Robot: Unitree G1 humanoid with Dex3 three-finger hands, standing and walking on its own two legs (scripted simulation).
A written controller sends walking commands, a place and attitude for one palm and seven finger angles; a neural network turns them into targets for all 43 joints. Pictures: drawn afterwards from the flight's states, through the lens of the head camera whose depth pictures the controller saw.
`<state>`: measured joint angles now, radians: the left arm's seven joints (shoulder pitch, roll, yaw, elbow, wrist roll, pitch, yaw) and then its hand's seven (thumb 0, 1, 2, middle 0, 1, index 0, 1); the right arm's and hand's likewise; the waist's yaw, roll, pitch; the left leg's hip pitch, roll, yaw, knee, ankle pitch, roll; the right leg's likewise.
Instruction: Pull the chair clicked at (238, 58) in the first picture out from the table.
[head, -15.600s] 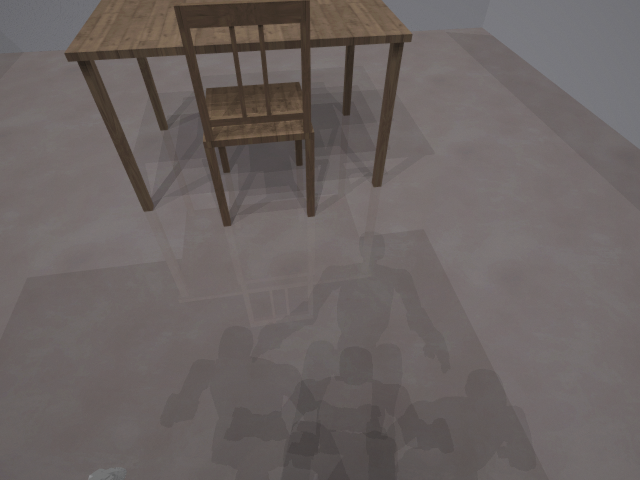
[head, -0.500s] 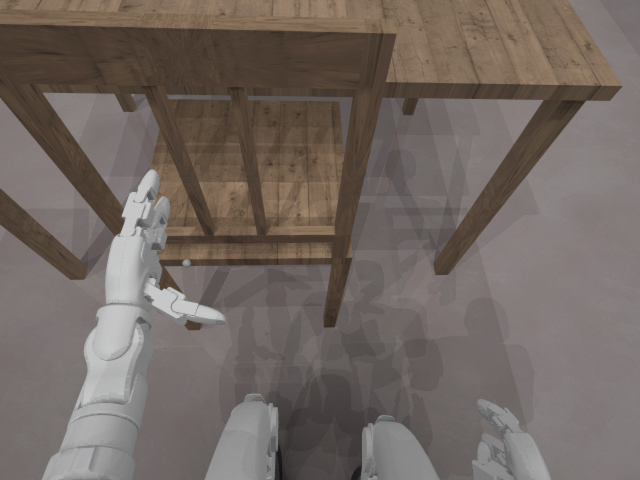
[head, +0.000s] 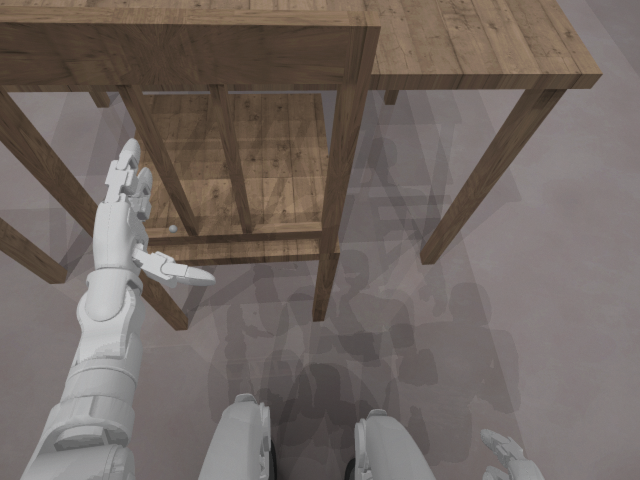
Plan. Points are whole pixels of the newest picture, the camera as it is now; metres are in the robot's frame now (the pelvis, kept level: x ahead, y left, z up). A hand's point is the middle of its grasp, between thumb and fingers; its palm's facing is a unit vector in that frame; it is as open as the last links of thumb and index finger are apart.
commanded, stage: push the fingers through the gap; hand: left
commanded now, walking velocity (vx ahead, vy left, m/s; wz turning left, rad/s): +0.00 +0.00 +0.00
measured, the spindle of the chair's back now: (168, 174) +0.49 +0.21 +0.03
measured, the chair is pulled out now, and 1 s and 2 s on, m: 0.00 0.00 0.00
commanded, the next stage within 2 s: hook a spindle and tug to test in 0.88 s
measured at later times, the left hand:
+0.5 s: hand (181, 192) +0.46 +0.18 +0.03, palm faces +0.09 -0.99 -0.05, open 16.9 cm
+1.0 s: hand (183, 193) +0.46 +0.18 +0.03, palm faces +0.10 -0.99 -0.06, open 16.9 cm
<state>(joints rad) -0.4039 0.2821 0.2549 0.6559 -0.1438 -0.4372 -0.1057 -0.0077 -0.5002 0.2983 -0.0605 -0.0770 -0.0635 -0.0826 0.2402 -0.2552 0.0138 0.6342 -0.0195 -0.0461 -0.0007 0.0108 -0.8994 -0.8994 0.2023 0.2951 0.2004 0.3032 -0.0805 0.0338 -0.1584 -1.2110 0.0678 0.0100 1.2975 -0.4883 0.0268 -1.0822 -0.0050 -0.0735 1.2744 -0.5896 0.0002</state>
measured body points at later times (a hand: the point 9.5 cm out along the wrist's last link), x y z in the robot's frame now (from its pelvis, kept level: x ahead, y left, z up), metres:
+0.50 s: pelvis +0.00 +0.00 -0.01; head +0.13 +0.02 +0.42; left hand +0.45 +0.24 +0.04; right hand +0.07 -0.27 -0.12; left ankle +0.06 +0.10 -0.62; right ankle +0.01 -0.13 -0.62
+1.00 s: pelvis +0.00 -0.01 +0.00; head +0.13 +0.01 +0.43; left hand +0.45 +0.23 +0.04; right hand +0.08 -0.27 -0.12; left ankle +0.06 +0.10 -0.62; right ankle +0.01 -0.13 -0.62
